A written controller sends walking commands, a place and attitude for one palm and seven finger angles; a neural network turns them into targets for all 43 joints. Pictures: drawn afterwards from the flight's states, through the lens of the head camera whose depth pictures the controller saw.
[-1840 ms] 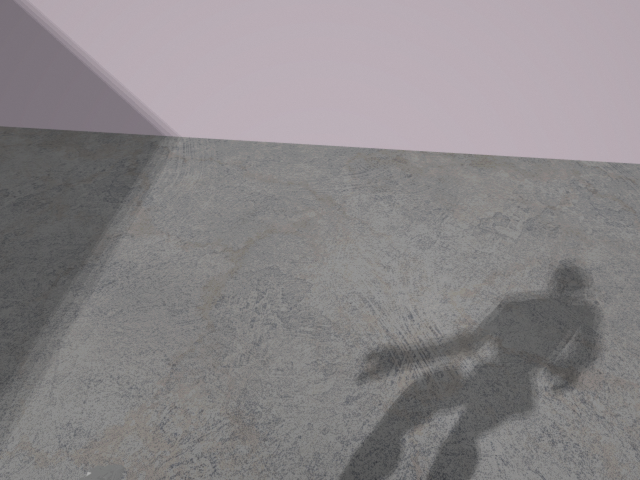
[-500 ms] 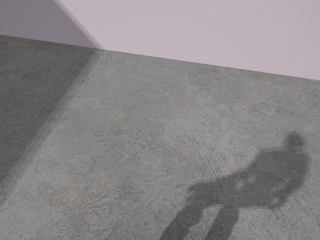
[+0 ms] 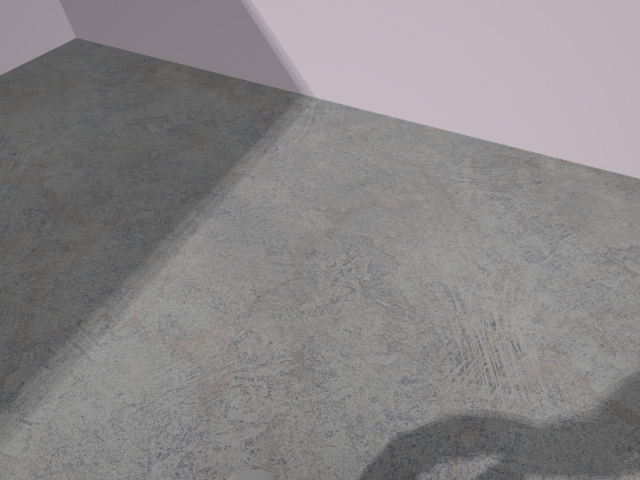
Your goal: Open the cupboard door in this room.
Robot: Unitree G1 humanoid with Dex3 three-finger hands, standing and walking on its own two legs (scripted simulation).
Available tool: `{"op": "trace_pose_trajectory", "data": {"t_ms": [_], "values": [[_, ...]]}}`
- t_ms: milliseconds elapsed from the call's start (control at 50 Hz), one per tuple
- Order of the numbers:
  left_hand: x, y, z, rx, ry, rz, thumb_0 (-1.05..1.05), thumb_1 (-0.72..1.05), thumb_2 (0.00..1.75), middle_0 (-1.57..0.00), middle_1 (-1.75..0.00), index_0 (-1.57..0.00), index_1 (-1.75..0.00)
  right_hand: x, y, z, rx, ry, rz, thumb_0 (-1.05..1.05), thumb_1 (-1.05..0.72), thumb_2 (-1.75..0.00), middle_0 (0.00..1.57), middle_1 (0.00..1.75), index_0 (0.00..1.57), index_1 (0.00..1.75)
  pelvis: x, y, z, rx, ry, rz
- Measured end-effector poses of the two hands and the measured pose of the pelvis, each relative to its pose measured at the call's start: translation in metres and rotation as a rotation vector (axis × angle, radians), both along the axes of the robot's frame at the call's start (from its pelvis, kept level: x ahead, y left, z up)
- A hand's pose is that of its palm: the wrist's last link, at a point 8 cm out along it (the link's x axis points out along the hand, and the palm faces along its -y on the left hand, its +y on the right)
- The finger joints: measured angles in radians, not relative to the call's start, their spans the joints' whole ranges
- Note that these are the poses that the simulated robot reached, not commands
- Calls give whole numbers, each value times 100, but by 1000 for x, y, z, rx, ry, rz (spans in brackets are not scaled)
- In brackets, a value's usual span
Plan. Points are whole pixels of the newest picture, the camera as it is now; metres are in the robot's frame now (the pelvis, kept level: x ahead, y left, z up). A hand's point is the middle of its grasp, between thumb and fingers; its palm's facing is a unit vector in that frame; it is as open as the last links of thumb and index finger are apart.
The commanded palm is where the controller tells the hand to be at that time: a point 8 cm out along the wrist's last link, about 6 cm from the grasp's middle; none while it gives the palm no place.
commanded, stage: turn or walk to find it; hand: left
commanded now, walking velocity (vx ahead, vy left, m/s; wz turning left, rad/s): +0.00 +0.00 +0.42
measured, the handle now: out of the picture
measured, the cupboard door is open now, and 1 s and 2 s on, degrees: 0 0 0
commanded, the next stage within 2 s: none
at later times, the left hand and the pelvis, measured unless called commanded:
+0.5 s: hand out of the picture +0.03 +0.23 -0.16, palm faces +0.23 -0.93 -0.29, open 7.4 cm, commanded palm none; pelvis -0.02 +0.00 -0.01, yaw +12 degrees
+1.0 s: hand out of the picture -0.12 +0.22 -0.19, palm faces +0.46 -0.86 -0.23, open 7.4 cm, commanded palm none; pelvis -0.05 +0.02 -0.01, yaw +25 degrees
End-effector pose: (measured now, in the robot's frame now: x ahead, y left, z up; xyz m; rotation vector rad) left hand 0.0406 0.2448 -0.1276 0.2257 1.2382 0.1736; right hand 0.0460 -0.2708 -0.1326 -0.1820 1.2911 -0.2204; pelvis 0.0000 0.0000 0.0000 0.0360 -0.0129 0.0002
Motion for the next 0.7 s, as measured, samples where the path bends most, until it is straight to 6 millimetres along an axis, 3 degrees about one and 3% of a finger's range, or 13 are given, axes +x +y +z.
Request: {"op": "trace_pose_trajectory", "data": {"t_ms": [120, 180, 340, 420, 520, 700], "values": [[-42, 30, -27, -31, 65, 106, 0, 90, 90, -21, -30, -20, -30, 47, 33, 1, -33, -76, 130, 1, -91, -90, 20, 29, 20, 30, -4, 24, -14, -23, 12, 67], [-57, 44, -31, -24, 111, 141, 0, 90, 90, -21, -30, -20, -30, 61, 53, 7, -26, -119, 169, 1, -91, -90, 20, 29, 20, 30, -8, 29, -13, -19, 4, 72], [-51, 53, -10, -8, 40, 192, 0, 91, 90, -20, -29, -20, -30, 61, 80, 10, 30, -127, 221, 1, -90, -90, 21, 30, 20, 30, -12, 30, 0, -35, -2, 130], [-38, 45, 0, 11, -24, 202, 0, 91, 90, -20, -29, -20, -30, 53, 74, 0, 60, -98, 230, 1, -90, -90, 21, 30, 20, 30, -15, 21, -1, -29, -5, 167], [-32, 24, 6, 49, -105, 212, 0, 90, 90, -20, -29, -20, -30, 45, 52, -22, 90, -55, 236, 1, -90, -90, 21, 30, 20, 30, -17, 1, -11, -13, -4, 214], [-72, -8, 12, 19, -74, 300, 0, 90, 90, -21, -30, -20, -30, 41, 25, -12, 56, 23, 292, 1, -91, -90, 20, 30, 20, 30, -23, -10, 1, -1, -18, 313]]}}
